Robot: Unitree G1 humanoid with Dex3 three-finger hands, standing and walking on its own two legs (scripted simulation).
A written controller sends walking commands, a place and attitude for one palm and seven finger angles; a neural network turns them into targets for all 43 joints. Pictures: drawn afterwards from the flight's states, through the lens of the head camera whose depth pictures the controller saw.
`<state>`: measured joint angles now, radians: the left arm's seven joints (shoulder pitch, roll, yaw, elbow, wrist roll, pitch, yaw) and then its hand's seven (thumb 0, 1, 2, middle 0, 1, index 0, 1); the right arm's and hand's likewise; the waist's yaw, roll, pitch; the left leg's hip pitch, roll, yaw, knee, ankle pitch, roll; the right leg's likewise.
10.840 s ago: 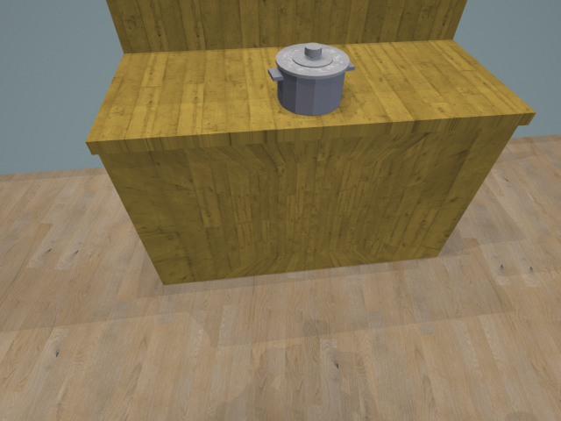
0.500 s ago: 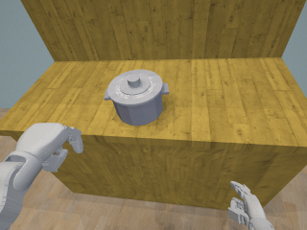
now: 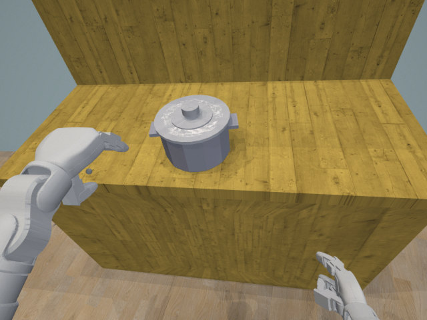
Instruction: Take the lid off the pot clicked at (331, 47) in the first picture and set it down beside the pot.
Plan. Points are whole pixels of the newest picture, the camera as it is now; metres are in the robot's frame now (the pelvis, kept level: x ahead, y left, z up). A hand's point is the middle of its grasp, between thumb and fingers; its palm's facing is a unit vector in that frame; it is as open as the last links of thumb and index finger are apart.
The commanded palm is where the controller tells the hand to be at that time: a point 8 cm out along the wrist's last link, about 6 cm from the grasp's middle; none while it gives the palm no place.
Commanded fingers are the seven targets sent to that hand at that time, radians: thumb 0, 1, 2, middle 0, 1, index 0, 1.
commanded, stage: move the open hand above the knob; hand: left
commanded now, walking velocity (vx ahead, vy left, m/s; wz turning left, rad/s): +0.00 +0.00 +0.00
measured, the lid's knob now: (190, 108) +0.56 +0.12 +0.11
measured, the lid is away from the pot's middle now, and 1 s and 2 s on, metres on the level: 0.00 0.00 0.00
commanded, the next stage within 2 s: none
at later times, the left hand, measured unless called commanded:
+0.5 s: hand (112, 144) +0.36 +0.22 +0.18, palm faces -0.14 -0.01 -0.99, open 10.1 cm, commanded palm +0.34 +0.21 +0.24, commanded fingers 0.00 -0.36 1.55 -0.84 -0.08 -0.84 -0.08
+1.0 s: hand (148, 119) +0.43 +0.17 +0.18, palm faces -0.18 -0.02 -0.98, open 10.1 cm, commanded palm +0.41 +0.17 +0.24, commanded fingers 0.00 -0.36 1.55 -0.84 -0.08 -0.84 -0.08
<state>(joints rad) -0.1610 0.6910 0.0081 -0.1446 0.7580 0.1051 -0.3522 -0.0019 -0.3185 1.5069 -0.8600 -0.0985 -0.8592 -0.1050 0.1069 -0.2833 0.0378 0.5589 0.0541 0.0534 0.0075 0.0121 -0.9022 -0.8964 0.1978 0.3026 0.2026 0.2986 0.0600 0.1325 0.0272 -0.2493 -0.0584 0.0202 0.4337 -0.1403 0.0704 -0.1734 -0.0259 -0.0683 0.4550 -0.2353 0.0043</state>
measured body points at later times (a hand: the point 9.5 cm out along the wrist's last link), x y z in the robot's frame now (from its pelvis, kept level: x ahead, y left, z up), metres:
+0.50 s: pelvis +0.01 -0.01 +0.00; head +0.02 -0.05 +0.45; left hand +0.36 +0.22 +0.23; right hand +0.22 -0.23 -0.10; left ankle +0.06 +0.07 -0.74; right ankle +0.01 -0.12 -0.74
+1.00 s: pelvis +0.02 -0.01 +0.00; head +0.04 -0.06 +0.45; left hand +0.43 +0.17 +0.23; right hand +0.20 -0.25 -0.11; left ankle +0.06 +0.07 -0.74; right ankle +0.01 -0.12 -0.74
